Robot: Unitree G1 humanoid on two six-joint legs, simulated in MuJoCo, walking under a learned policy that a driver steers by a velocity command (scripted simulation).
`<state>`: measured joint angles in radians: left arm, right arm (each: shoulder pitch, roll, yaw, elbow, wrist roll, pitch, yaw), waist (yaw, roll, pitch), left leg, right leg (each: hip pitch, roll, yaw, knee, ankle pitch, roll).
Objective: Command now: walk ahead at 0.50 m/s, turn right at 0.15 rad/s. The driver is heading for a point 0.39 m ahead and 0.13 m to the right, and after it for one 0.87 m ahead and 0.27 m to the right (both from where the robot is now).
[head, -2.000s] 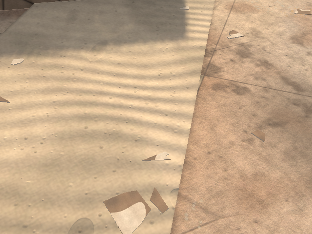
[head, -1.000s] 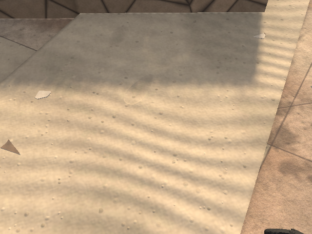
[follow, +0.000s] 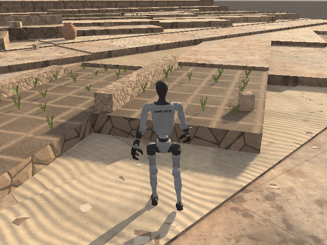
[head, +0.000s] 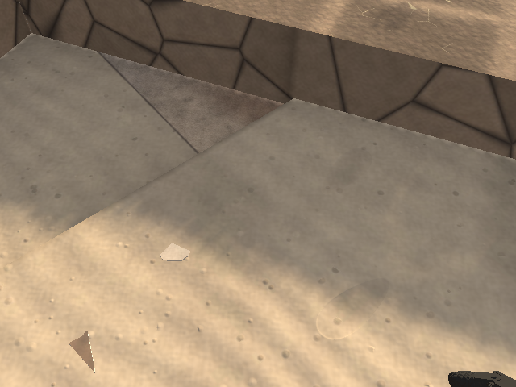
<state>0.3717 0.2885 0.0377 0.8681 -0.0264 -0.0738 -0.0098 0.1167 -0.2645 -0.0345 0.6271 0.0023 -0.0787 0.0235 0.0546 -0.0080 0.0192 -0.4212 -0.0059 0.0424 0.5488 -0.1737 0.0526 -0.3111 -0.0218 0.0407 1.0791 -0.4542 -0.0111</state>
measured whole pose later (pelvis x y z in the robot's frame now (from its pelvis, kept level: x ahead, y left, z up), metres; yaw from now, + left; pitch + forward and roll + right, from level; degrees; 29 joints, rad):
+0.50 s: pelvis +0.27 -0.06 -0.02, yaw -15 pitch +2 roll +1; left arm 0.09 0.28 0.06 0.65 -0.02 -0.04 -0.05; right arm 0.33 -0.29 -0.06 0.82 0.00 -0.05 -0.02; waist -0.04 -0.01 0.05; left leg -0.10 0.06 0.14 0.90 -0.52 -0.03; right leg -0.52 0.04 -0.05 0.64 -0.16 -0.10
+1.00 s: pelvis +0.55 -0.11 -0.01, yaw -30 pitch +2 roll +1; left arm 0.35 0.29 0.06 0.74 -0.03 -0.03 0.01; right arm 0.12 -0.27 -0.05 0.69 0.00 -0.12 0.03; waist 0.04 -0.03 0.00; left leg -0.44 -0.04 0.00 0.56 -0.17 0.03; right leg -0.26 0.09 0.17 1.01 -0.50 -0.04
